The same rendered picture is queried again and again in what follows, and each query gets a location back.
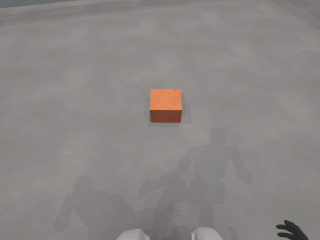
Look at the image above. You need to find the right robot hand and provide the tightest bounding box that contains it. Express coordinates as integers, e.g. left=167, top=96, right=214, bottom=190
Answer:
left=276, top=220, right=309, bottom=240

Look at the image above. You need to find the right robot thigh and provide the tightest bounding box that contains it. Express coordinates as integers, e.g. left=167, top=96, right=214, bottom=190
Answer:
left=191, top=227, right=223, bottom=240

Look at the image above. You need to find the carton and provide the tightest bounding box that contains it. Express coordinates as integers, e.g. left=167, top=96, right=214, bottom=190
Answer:
left=150, top=89, right=182, bottom=123

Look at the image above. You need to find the left robot thigh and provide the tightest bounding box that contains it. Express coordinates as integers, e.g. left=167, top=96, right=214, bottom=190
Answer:
left=116, top=229, right=150, bottom=240

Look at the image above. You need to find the robot thigh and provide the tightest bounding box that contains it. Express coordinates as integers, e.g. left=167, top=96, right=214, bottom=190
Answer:
left=116, top=229, right=150, bottom=240
left=191, top=227, right=223, bottom=240

